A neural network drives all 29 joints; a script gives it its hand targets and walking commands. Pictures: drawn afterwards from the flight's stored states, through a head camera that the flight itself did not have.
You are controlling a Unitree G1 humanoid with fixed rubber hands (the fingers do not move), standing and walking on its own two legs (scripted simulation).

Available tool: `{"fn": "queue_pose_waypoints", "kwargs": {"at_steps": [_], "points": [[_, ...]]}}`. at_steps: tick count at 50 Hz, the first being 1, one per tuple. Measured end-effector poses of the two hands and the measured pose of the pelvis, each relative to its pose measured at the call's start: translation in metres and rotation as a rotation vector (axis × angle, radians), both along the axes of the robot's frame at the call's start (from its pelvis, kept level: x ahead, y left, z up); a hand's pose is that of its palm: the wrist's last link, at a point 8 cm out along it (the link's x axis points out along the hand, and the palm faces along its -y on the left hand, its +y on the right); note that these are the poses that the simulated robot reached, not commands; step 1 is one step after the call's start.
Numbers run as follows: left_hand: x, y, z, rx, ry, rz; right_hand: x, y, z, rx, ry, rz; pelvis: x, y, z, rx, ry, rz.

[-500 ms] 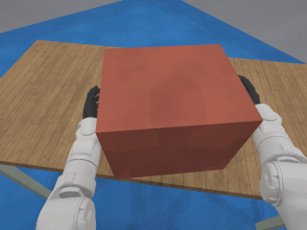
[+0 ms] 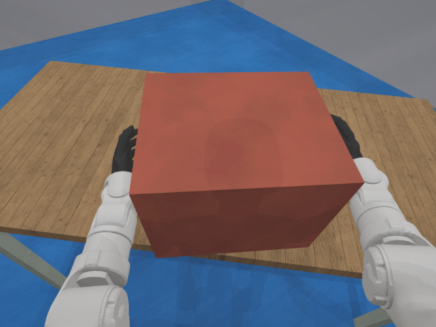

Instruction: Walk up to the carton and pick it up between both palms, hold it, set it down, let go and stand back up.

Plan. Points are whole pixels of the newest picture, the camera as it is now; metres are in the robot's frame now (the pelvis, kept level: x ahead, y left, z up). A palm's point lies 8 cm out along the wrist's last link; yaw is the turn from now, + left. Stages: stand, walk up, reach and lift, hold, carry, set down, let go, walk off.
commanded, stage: reach and lift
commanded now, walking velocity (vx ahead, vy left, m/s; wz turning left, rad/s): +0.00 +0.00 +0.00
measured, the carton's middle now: (232, 165) +0.43 +0.01 +0.06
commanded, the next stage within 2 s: none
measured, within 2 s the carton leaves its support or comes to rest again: leaves its support in 0.22 s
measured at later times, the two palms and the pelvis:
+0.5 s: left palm (115, 158) +0.38 +0.22 +0.12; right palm (353, 157) +0.42 -0.19 +0.13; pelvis -0.01 +0.01 +0.00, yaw +1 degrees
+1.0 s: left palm (99, 143) +0.37 +0.23 +0.16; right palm (360, 151) +0.40 -0.18 +0.17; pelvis +0.01 +0.03 +0.00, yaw +1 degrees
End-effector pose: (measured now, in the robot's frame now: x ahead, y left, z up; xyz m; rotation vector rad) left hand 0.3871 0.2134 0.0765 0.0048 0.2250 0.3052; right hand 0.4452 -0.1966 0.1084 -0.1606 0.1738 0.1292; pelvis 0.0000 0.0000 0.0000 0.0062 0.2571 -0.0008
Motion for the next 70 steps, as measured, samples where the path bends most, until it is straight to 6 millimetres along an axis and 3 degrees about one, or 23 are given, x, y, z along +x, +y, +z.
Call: {"fn": "queue_pose_waypoints", "kwargs": {"at_steps": [6, 14, 33, 45, 56, 70], "points": [[-0.01, 0.004, -0.003, 0.01, 0.044, -0.004, -0.01, 0.004, -0.005, 0.035, 0.041, -0.013, -0.008, 0.001, -0.001, 0.001, -0.007, 0.006], [-0.013, 0.006, 0.011, 0.025, 0.066, -0.02, -0.018, 0.005, -0.001, 0.079, 0.065, -0.032, -0.012, 0.006, -0.001, 0.0, -0.027, 0.017], [-0.003, 0.007, 0.055, 0.027, 0.02, -0.075, -0.032, 0.004, 0.04, 0.127, 0.029, -0.106, 0.0, 0.021, 0.004, -0.007, -0.143, 0.016], [-0.009, 0.015, 0.076, 0.028, 0.001, -0.076, -0.043, 0.013, 0.055, 0.162, 0.017, -0.131, 0.007, 0.03, 0.005, -0.015, -0.195, 0.017], [-0.019, 0.016, 0.09, 0.009, 0.025, -0.104, -0.059, 0.015, 0.072, 0.194, 0.041, -0.167, 0.003, 0.033, 0.005, -0.017, -0.228, 0.014], [-0.021, 0.015, 0.124, -0.018, 0.007, -0.134, -0.073, 0.013, 0.104, 0.205, 0.032, -0.207, -0.009, 0.034, 0.005, -0.013, -0.235, -0.004]]}}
